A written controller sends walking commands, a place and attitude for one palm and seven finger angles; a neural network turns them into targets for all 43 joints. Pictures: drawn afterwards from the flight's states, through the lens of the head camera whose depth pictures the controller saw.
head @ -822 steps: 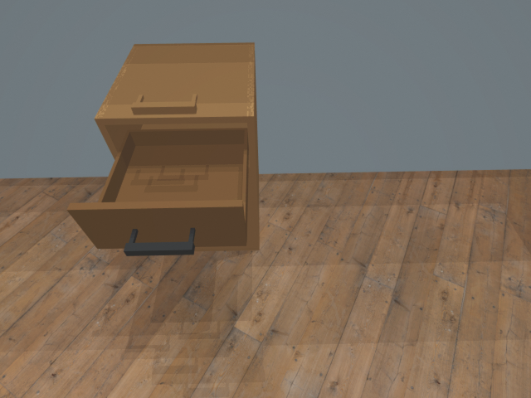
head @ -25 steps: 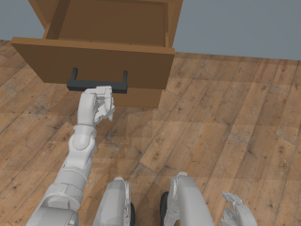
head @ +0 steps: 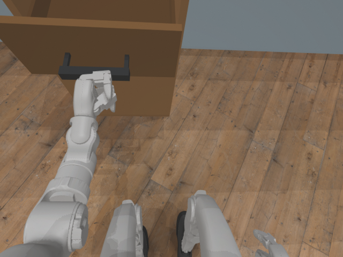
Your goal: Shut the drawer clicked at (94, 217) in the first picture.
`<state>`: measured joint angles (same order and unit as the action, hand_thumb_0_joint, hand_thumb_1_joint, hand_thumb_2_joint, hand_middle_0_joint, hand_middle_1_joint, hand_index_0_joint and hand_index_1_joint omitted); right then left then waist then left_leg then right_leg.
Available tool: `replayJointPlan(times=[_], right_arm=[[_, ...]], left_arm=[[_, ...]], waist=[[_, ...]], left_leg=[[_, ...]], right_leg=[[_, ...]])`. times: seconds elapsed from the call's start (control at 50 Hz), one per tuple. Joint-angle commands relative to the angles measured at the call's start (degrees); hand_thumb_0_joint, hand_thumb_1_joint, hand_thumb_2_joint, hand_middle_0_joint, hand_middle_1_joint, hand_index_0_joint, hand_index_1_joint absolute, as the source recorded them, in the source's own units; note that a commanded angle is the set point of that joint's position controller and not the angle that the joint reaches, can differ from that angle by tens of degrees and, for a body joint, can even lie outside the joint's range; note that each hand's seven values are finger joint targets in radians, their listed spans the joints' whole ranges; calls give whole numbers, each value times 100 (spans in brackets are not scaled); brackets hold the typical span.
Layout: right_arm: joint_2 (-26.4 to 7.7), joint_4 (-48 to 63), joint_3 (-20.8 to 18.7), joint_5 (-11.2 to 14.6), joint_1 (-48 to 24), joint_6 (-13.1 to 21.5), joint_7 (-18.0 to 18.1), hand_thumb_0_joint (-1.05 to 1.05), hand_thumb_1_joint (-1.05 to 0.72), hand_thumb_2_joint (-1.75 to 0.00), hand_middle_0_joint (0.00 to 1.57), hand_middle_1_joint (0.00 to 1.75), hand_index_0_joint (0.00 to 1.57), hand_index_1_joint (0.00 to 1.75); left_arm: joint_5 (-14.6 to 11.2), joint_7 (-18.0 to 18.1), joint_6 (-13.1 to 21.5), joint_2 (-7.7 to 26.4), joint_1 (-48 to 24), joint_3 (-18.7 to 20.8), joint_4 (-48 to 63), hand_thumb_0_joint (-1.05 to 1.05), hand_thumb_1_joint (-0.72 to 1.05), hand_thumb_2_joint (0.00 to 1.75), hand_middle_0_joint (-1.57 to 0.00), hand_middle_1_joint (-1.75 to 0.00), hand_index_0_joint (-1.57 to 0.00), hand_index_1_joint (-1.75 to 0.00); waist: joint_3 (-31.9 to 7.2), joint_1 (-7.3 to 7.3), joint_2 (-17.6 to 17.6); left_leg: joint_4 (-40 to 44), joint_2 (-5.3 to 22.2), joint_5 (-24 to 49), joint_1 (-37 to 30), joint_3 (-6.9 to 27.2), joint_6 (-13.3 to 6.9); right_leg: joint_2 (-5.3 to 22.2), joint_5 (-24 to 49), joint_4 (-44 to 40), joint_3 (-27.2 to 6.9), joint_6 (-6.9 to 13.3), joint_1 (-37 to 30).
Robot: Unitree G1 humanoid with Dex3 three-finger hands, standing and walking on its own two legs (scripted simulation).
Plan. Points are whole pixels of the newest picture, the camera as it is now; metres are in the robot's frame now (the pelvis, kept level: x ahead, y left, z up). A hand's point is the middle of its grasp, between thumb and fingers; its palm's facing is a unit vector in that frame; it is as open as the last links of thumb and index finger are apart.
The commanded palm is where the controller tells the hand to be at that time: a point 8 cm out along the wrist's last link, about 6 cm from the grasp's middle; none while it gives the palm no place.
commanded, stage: push the drawer shut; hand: left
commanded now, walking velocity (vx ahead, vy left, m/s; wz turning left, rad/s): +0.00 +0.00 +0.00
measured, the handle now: (96, 66) +0.55 +0.15 +0.01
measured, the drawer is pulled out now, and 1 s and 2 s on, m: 0.12 0.00 0.00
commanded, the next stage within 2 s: pull the fist back off the drawer in 1.24 s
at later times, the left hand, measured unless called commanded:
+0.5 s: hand (114, 74) +0.53 +0.11 +0.01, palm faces -0.03 -1.00 -0.05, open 3.1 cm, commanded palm +0.52 +0.14 +0.01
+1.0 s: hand (115, 55) +0.59 +0.11 +0.00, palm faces -0.03 -1.00 -0.05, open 2.7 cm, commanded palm +0.59 +0.12 +0.01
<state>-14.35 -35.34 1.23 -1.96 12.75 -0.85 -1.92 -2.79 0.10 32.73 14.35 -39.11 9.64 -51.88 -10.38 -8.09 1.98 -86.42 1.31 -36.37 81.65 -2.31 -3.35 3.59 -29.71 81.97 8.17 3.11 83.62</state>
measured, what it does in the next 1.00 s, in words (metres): stands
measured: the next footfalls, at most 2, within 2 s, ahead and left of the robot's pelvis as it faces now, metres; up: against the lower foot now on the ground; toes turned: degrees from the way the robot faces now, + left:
none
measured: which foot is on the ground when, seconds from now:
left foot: down 0.00-1.00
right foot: down 0.00-1.00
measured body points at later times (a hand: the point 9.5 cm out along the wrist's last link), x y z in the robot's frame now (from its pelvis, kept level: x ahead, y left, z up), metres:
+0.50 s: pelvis -0.01 +0.01 -0.01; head +0.18 +0.03 +0.39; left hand +0.52 +0.16 +0.01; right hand +0.02 -0.26 -0.13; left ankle +0.03 +0.09 -0.57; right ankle +0.07 -0.10 -0.57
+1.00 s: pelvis -0.01 +0.01 -0.03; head +0.22 +0.04 +0.36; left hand +0.59 +0.17 +0.01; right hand -0.03 -0.24 -0.13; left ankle +0.03 +0.09 -0.57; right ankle +0.07 -0.10 -0.57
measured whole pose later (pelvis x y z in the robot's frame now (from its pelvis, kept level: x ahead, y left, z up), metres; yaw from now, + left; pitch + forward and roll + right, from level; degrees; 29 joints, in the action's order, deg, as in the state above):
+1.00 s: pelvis -0.01 +0.01 -0.03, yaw -3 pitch +38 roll -6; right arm -14.0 -35.2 4.7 -5.2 19.4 -5.7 -3.9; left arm 5.1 -0.8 29.0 28.9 -68.7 18.6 -71.8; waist -7.8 -16.0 2.7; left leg -92.3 2.4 -37.1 93.2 -0.5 -4.2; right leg 2.7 -28.7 84.8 9.9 2.6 93.4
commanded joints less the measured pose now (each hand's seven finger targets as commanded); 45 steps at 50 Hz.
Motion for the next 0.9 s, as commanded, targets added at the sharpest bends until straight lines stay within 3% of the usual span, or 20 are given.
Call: replayJointPlan(times=[0.0,0.12,0.36,0.4,0.44,0.5,0.52,0.58,0.6,0.64,0.7,0.72,0.82,0.88], right_arm=[[-945,313,-336,-4,830,101,30,0,-90,-90,20,30,20,30],[-968,260,-343,-70,963,52,7,0,-90,-90,20,30,20,30],[-1056,184,-246,-148,1207,-109,-23,0,-90,-90,20,30,20,30],[-1073,180,-236,-164,1254,-133,-23,0,-90,-90,20,30,20,30],[-1080,180,-237,-172,1313,-153,-42,0,-90,-90,20,30,20,30],[-1127,139,-217,-190,1398,-204,-62,0,-90,-90,20,30,20,30],[-1145,154,-203,-200,1443,-216,-52,0,-90,-90,20,30,20,30],[-1146,137,-196,-232,1515,-241,-76,0,-90,-90,20,30,20,30],[-1162,130,-205,-231,1559,-253,-96,0,-90,-90,20,30,20,30],[-1183,106,-178,-239,1621,-277,-80,0,-90,-90,20,30,20,30],[-1199,73,-175,-266,1710,-314,-103,0,-90,-90,20,30,20,30],[-1210,62,-158,-273,1746,-326,-98,0,-90,-90,20,30,20,30],[-1219,49,-127,-321,1898,-380,-123,0,-90,-90,20,30,20,30],[-1235,72,-106,-333,1986,-432,-148,0,-90,-90,20,30,20,30]], left_arm=[[-36,-41,346,825,-2813,263,912,0,90,90,-140,-160,-140,-160],[33,-37,504,1014,-3403,408,772,0,90,90,-140,-160,-140,-160],[234,-31,426,1481,-4476,636,-117,0,90,90,-140,-160,-140,-160],[262,-8,423,1634,-4690,721,-116,0,90,90,-140,-160,-140,-160],[288,-18,405,1558,-4797,648,-168,0,90,90,-140,-160,-140,-160],[320,-13,292,1696,-4955,720,-409,0,90,90,-140,-160,-140,-160],[354,1,268,1921,-5026,875,-419,0,90,90,-140,-160,-140,-160],[447,6,236,1822,-5343,707,-359,0,90,90,-140,-160,-140,-160],[437,13,191,1760,-5316,702,-442,0,90,90,-140,-160,-140,-160],[472,25,139,1994,-5415,843,-583,0,90,90,-140,-160,-140,-160],[535,39,27,1912,-5738,719,-655,0,90,90,-140,-160,-140,-160],[576,50,7,2114,-5808,825,-691,0,90,90,-140,-160,-140,-160],[671,77,-146,2234,-6097,851,-815,0,90,90,-140,-160,-140,-160],[743,44,-213,2438,-6116,943,-842,0,90,90,-140,-160,-140,-160]], waist=[[-2989,-423,251],[-3365,-467,531],[-3137,-724,699],[-3253,-741,771],[-3355,-778,931],[-3256,-876,813],[-3254,-862,790],[-3359,-905,1219],[-3398,-940,1131],[-3297,-988,1068],[-3280,-1133,1126],[-3234,-1113,1178],[-3313,-1231,1365],[-3472,-1188,1587]], left_leg=[[1074,-135,1683,-1507,676,169],[999,-119,1837,-1745,729,178],[917,-105,1449,-1462,846,135],[879,-98,1474,-1478,865,132],[903,-65,1614,-1737,988,159],[857,-60,1511,-1592,996,149],[843,-53,1477,-1476,986,138],[867,-20,1632,-1835,1138,191],[858,-12,1596,-1857,1164,192],[848,22,1656,-1825,1223,190],[756,17,1630,-1726,1209,163],[762,25,1631,-1690,1236,178],[641,34,1884,-1731,1235,165],[619,60,2188,-1913,1308,208]], right_leg=[[-327,1047,-998,-795,-190,-2210],[-339,1076,-909,-773,-182,-2035],[-385,668,-869,-736,-184,-1632],[-390,666,-835,-734,-181,-1590],[-391,736,-764,-666,-175,-1365],[-404,677,-792,-660,-193,-1329],[-412,651,-769,-661,-193,-1388],[-398,711,-684,-589,-176,-1049],[-415,694,-693,-579,-184,-1008],[-418,726,-643,-543,-186,-925],[-418,736,-659,-555,-202,-837],[-424,724,-628,-540,-191,-828],[-443,868,-595,-519,-187,-716],[-452,1018,-527,-481,-164,-679]])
